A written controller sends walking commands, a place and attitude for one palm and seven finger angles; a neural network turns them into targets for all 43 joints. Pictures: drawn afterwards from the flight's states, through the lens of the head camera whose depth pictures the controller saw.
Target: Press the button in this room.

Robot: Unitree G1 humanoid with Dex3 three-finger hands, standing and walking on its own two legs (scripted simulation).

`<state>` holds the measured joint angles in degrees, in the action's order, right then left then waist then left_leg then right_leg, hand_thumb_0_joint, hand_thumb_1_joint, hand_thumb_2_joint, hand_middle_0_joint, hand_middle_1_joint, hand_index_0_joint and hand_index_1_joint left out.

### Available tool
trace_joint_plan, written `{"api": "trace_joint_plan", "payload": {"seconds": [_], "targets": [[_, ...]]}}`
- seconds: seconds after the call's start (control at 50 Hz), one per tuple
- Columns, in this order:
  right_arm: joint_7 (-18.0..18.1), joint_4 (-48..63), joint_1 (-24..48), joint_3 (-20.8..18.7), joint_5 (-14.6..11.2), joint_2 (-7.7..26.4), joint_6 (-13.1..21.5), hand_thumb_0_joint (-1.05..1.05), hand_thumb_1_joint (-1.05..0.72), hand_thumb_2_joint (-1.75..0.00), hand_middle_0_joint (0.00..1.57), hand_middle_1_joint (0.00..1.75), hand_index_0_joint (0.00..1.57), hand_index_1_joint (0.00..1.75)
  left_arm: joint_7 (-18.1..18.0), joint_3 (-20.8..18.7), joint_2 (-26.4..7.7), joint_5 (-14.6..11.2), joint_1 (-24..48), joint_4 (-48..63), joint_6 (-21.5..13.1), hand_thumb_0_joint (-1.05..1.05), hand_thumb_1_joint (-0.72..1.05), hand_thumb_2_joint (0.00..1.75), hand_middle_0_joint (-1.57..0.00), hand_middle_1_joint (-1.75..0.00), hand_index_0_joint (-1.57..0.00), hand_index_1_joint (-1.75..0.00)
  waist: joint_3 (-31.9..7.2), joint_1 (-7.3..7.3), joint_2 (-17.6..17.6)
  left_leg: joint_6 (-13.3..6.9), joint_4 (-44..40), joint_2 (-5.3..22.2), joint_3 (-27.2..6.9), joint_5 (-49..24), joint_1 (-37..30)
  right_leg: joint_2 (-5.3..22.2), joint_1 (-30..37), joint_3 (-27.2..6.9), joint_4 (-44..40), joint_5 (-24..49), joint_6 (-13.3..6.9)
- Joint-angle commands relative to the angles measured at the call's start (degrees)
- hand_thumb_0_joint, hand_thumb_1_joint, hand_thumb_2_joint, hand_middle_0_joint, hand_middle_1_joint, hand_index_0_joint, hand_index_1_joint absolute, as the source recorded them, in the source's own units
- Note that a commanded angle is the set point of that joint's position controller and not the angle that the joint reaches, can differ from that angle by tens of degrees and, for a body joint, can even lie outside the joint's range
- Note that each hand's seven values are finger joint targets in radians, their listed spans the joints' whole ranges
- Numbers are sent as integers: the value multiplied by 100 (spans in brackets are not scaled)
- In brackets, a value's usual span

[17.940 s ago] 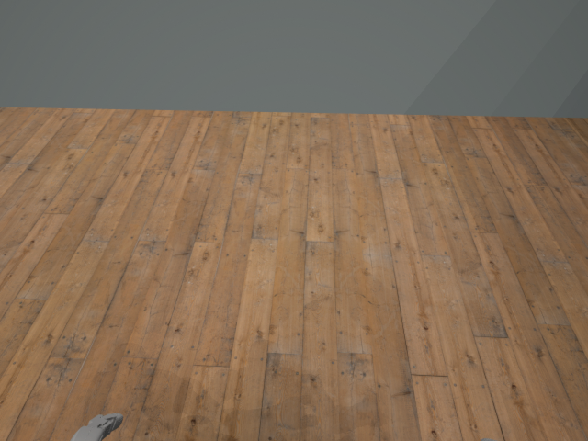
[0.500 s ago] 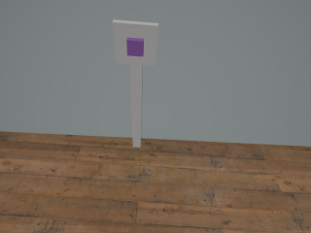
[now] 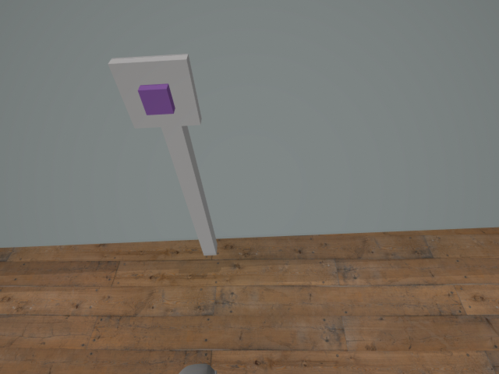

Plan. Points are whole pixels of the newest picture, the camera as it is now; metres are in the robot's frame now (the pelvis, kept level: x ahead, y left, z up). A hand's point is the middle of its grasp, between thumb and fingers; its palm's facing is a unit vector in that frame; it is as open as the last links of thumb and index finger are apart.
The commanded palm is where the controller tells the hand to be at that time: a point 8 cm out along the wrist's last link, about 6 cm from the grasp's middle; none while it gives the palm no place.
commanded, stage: take the last steps up to it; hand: left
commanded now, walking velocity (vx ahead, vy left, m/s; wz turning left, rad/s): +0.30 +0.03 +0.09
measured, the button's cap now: (157, 99) +0.71 +0.26 +0.08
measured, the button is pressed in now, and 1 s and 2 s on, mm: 0 0 0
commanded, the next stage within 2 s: come to a stop and stand still in 0.46 s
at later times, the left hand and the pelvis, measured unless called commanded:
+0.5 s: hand out of the picture +0.00 +0.14 -0.17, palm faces +0.23 -0.97 -0.12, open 7.4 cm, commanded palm none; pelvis +0.15 +0.03 -0.01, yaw +4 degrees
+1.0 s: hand (166, 318) +0.26 +0.20 -0.17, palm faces +0.06 -0.97 -0.26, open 7.3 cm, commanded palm none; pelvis +0.20 +0.01 -0.01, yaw +3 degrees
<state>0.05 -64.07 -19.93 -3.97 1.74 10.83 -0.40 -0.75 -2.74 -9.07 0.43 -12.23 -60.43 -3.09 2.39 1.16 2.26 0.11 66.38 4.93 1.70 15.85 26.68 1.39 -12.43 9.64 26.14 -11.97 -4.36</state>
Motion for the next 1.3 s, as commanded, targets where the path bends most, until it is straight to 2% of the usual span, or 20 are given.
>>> {"api": "trace_joint_plan", "payload": {"seconds": [0.0, 0.16, 0.34, 0.42, 0.44, 0.46, 0.48, 0.5, 0.52, 0.58, 0.8, 0.84, 0.88, 0.92, 1.0, 1.12, 1.18, 1.2, 1.24, 1.28], "targets": [[-55, 193, -337, -41, 12, 44, -18, 0, -90, -90, 20, 30, 20, 30, -13, 27, -429, 33, -708, -22, -153, 0, 90, 90, -20, -30, -20, -30, 296, -21, -820, 149, -23, 212, -148, -661, 532, 1328, -117, -1217, -1961, -484, 124], [-106, 575, 858, 0, -21, 151, 38, 0, -90, -90, 20, 30, 20, 30, -60, 82, -430, 62, -1510, -371, -274, 0, 90, 90, -20, -30, -20, -30, 565, -242, -508, 236, -967, 317, -182, -774, 1340, 1595, 860, -1247, -1900, 678, -220], [-123, 816, 1739, 163, -60, -18, 164, 0, -90, -90, 20, 30, 20, 30, -100, 116, -440, 97, -2061, -717, -183, 0, 90, 90, -20, -30, -20, -30, 386, -495, -842, 30, -2709, -20, 398, -255, 472, 1607, 1440, -771, -1169, 2985, -353], [-35, 658, 1170, 186, -55, 10, 270, 0, -90, -90, 20, 30, 20, 30, -120, 83, -475, 75, -1893, -713, -124, 0, 90, 90, -20, -30, -20, -30, -72, -190, -963, -168, -3642, -436, 755, -429, -747, 1341, 1498, -393, -84, 4263, -156], [8, 472, 564, 138, -39, 163, 306, 0, -90, -90, 20, 30, 20, 30, -116, 94, -477, 54, -1782, -699, -113, 0, 90, 90, -20, -30, -20, -30, -353, 83, -825, -237, -4033, -440, 736, -1045, -1765, 1195, 1049, -251, 693, 4078, -4], [62, 290, -132, 58, -8, 509, 361, 0, -90, -90, 20, 30, 20, 30, -96, 129, -365, 14, -1786, -599, -117, 0, 90, 90, -20, -30, -20, -30, -932, 321, -281, -490, -3954, 245, 122, -2470, -3238, 856, 38, -46, 1727, 2784, 241], [115, 123, -724, -44, -4, 958, 386, 0, -90, -90, 20, 30, 20, 30, -76, 201, -65, -44, -1876, -489, -135, 0, 90, 90, -20, -30, -20, -30, -1436, 432, 796, -1249, -3790, 1633, -1488, -4627, -4541, 174, -1482, 114, 3195, -1035, 449], [146, 18, -860, -30, -100, 1043, 310, 0, -90, -90, 20, 30, 20, 30, -115, 182, -104, 14, -1603, -358, -116, 0, 90, 90, -20, -30, -20, -30, -1331, 393, 697, -1606, -4138, 2053, -1591, -5030, -4161, 152, -1735, -361, 4019, -2519, 377], [164, 47, -599, -14, -98, 883, 303, 0, -90, -90, 20, 30, 20, 30, -125, 135, -102, 27, -1361, -286, -64, 0, 90, 90, -20, -30, -20, -30, -755, 298, 205, -1589, -4339, 1997, -1343, -4540, -3612, 311, -1983, -564, 4236, -2309, 359], [200, 285, 415, 183, -91, 269, 355, 0, -90, -90, 20, 30, 20, 30, -93, 104, 83, 39, -1170, -384, 99, 0, 90, 90, -20, -30, -20, -30, 104, -126, 132, -1108, -4910, 1450, -663, -4021, -1738, 644, -1345, -880, 3616, -1491, 519], [208, 488, 1047, -3, -52, 587, 66, 0, -90, -90, 20, 30, 20, 30, -99, -1, -457, 91, -923, 31, 435, 0, 90, 90, -20, -30, -20, -30, 145, -403, 568, -600, -4272, 917, -130, -2444, -1006, 357, -20, -545, 733, 157, 591], [164, 496, 816, -9, -96, 388, 15, 0, -90, -90, 20, 30, 20, 30, -128, -43, -885, 128, -766, 137, 328, 0, 90, 90, -20, -30, -20, -30, -43, -300, -430, -100, -3490, 217, 224, -1191, -875, 929, 235, -1365, 117, 2229, 345], [135, 474, 521, 2, -143, 135, -105, 0, -90, -90, 20, 30, 20, 30, -116, -74, -1247, 89, -520, 270, 289, 0, 90, 90, -20, -30, -20, -30, -241, -200, -1113, 118, -2390, -353, 381, 1234, -990, 2028, 27, -2003, -517, 3302, -452], [145, 499, 646, -20, -132, 261, -211, 0, -90, -90, 20, 30, 20, 30, -158, -108, -1192, 83, -298, 350, 286, 0, 90, 90, -20, -30, -20, -30, -334, -299, -1317, 89, -1387, -287, -83, 1696, -824, 2036, -109, -2176, -715, 2919, -748], [101, 469, 511, -13, -131, 311, -214, 0, -90, -90, 20, 30, 20, 30, -188, -155, -1162, 104, -1, 490, 306, 0, 90, 90, -20, -30, -20, -30, -526, -264, -1037, 149, -1054, -340, -228, 1285, -502, 1778, 360, -1782, -550, 2781, -628], [63, 565, 539, 44, -146, 282, -120, 0, -90, -90, 20, 30, 20, 30, -180, -228, -1237, 147, -168, 411, 320, 0, 90, 90, -20, -30, -20, -30, -791, -412, -1304, 188, -2524, -385, -43, 1191, -798, 1662, 696, -1905, -704, 1633, -555], [72, 348, -32, 88, -140, 182, -52, 0, -90, -90, 20, 30, 20, 30, -153, -200, -1178, 99, 48, 356, 369, 0, 90, 90, -20, -30, -20, -30, -738, -134, -1270, 116, -4001, -490, 203, 319, -1889, 1303, -64, -1678, -728, 14, -161], [79, 252, -231, 99, -129, 234, -9, 0, -90, -90, 20, 30, 20, 30, -141, -151, -1028, 57, 143, 359, 395, 0, 90, 90, -20, -30, -20, -30, -669, -33, -982, 70, -4494, -386, 63, 55, -2358, 1022, -542, -1506, -574, -742, 71], [114, 380, -23, 6, -40, 759, 48, 0, -90, -90, 20, 30, 20, 30, -75, -14, -486, -6, 97, 415, 431, 0, 90, 90, -20, -30, -20, -30, -140, -52, 930, -398, -5707, 993, -1644, 1426, -1733, 191, -1207, -717, 601, -1108, 530], [138, 538, 653, 62, -25, 764, 71, 0, -90, -90, 20, 30, 20, 30, -69, -15, -498, 91, 220, 284, 493, 0, 90, 90, -20, -30, -20, -30, 563, -120, 1279, -621, -6409, 1212, -1871, 2240, -349, 206, -720, -917, 1491, -1059, 542]]}}
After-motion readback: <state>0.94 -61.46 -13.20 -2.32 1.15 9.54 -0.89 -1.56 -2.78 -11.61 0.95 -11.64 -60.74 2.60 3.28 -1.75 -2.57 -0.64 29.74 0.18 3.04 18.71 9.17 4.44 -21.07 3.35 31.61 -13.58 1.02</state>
